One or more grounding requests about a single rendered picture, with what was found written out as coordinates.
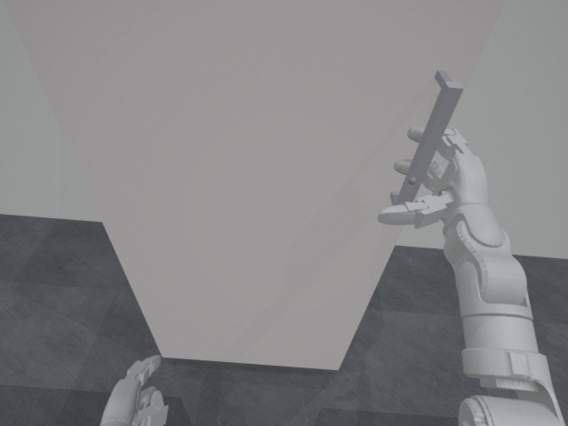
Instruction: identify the robot left hand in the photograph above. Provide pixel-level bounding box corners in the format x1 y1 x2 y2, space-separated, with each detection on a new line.
100 355 169 426

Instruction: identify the handle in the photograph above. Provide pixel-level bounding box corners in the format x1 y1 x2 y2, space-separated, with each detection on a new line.
390 70 463 206

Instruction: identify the robot right upper arm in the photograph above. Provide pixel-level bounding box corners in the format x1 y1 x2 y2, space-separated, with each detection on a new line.
459 395 562 426

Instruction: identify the robot right hand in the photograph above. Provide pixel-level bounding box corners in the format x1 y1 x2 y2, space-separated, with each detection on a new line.
377 125 488 229

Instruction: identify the fridge door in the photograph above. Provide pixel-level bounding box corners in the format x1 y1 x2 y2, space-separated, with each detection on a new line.
4 0 506 370

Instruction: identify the robot right forearm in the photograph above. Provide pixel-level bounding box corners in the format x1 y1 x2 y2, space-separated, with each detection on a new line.
443 204 565 426

